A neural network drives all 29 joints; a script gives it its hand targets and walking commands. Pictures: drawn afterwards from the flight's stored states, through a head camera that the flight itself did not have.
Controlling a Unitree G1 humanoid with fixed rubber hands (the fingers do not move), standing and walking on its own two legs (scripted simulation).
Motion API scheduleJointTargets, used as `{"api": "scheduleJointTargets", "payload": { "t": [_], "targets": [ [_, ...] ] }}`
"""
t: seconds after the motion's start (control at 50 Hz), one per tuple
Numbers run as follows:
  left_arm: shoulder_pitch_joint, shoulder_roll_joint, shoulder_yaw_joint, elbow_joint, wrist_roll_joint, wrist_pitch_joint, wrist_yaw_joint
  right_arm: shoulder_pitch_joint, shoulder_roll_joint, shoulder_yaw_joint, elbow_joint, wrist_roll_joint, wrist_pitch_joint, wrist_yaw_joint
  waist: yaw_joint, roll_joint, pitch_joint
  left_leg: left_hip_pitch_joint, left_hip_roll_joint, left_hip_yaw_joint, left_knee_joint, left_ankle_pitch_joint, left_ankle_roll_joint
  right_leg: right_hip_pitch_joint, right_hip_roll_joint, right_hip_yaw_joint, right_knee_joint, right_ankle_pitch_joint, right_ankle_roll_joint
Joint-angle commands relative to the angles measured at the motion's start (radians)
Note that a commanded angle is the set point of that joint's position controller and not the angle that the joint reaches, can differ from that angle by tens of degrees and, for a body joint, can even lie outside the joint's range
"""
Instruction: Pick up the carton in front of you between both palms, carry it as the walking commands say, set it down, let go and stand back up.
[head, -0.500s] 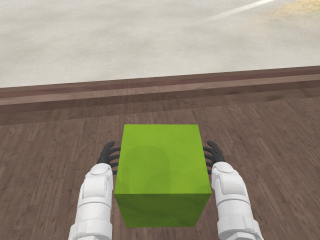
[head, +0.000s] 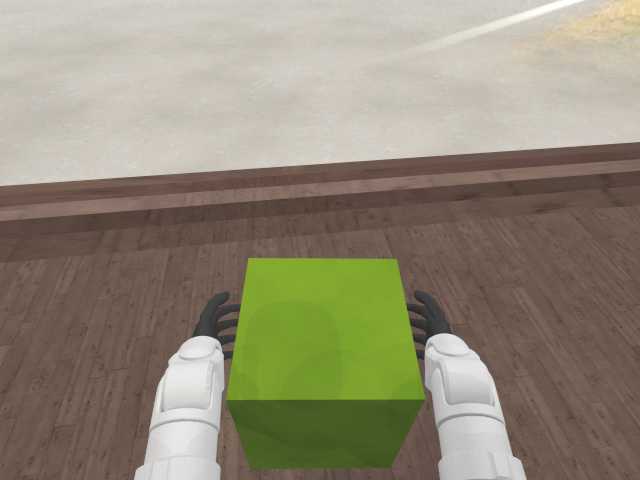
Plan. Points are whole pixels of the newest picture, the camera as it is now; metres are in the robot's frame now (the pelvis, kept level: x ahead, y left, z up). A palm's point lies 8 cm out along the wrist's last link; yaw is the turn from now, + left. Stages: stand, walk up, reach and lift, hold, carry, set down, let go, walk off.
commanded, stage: reach and lift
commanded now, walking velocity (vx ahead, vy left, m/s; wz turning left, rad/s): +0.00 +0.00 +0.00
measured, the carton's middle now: (321, 366) +0.30 +0.00 -0.05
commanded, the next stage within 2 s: hold in 0.16 s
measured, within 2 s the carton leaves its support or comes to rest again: neither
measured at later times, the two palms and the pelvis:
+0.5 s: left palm (202, 347) +0.28 +0.15 +0.05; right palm (442, 345) +0.28 -0.15 +0.05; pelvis -0.01 +0.00 +0.00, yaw +0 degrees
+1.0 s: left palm (203, 344) +0.28 +0.15 +0.05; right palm (442, 341) +0.28 -0.15 +0.05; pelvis -0.01 +0.00 +0.00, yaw +0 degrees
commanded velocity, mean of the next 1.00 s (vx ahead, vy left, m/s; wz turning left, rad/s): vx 0.00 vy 0.00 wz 0.00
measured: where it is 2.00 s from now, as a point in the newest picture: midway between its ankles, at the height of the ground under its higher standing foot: outside the picture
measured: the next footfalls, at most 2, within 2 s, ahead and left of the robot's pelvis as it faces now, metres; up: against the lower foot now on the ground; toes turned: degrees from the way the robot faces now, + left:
left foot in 1.68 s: +0.21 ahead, +0.10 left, +0.00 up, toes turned +8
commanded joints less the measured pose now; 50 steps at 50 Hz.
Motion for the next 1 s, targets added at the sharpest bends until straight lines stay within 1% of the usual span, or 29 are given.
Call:
{"api": "scheduleJointTargets", "payload": {
  "t": [0.0,0.14,0.2,0.24,0.3,0.36,0.48,0.6,0.74,0.98],
  "targets": [
    [-0.461,-0.946,-0.541,-0.044,-0.248,-0.027,-0.237,-0.467,0.948,0.552,-0.050,0.255,-0.028,0.251,-0.001,-0.001,-0.253,0.056,-0.075,0.077,-0.042,0.257,-0.007,0.094,0.072,-0.075,-0.037,0.244,0.009],
    [-0.469,-0.946,-0.550,-0.064,-0.255,-0.011,-0.237,-0.478,0.944,0.560,-0.070,0.262,-0.012,0.252,-0.001,0.000,-0.243,0.058,-0.074,0.077,-0.049,0.237,-0.007,0.097,0.073,-0.076,-0.043,0.221,0.009],
    [-0.474,-0.955,-0.600,-0.124,-0.286,0.004,-0.234,-0.487,0.953,0.611,-0.130,0.291,0.003,0.251,-0.002,0.000,-0.280,0.087,-0.073,0.073,-0.051,0.281,-0.010,0.123,0.074,-0.075,-0.046,0.264,0.011],
    [-0.463,-0.943,-0.612,-0.151,-0.293,0.025,-0.228,-0.474,0.939,0.622,-0.156,0.299,0.024,0.246,-0.002,0.000,-0.278,0.098,-0.073,0.071,-0.059,0.293,-0.012,0.135,0.073,-0.073,-0.053,0.276,0.012],
    [-0.444,-0.910,-0.566,-0.119,-0.265,0.054,-0.224,-0.452,0.902,0.573,-0.124,0.273,0.052,0.243,-0.001,-0.001,-0.192,0.070,-0.070,0.076,-0.079,0.203,-0.009,0.107,0.069,-0.075,-0.070,0.186,0.007],
    [-0.466,-0.903,-0.536,-0.085,-0.249,0.062,-0.229,-0.477,0.896,0.542,-0.092,0.257,0.059,0.247,-0.001,0.001,-0.139,0.044,-0.066,0.081,-0.087,0.116,-0.005,0.082,0.068,-0.081,-0.078,0.103,0.003],
    [-0.544,-0.931,-0.545,-0.086,-0.259,0.053,-0.240,-0.554,0.928,0.553,-0.090,0.267,0.051,0.258,-0.001,0.003,-0.187,0.046,-0.065,0.083,-0.070,0.102,-0.003,0.087,0.066,-0.083,-0.064,0.090,0.003],
    [-0.566,-0.935,-0.540,-0.066,-0.256,0.049,-0.243,-0.578,0.937,0.551,-0.071,0.263,0.047,0.259,0.000,-0.001,-0.194,0.038,-0.065,0.087,-0.066,0.077,-0.002,0.084,0.064,-0.084,-0.060,0.068,0.003],
    [-0.559,-0.931,-0.532,-0.057,-0.250,0.049,-0.244,-0.569,0.938,0.544,-0.063,0.259,0.049,0.258,0.000,-0.003,-0.196,0.045,-0.066,0.088,-0.067,0.098,-0.002,0.092,0.064,-0.084,-0.063,0.091,0.004],
    [-0.504,-0.923,-0.547,-0.099,-0.260,0.054,-0.237,-0.512,0.929,0.556,-0.102,0.270,0.053,0.250,0.000,0.001,-0.213,0.073,-0.069,0.083,-0.069,0.187,-0.006,0.116,0.068,-0.079,-0.065,0.181,0.006]
  ]
}}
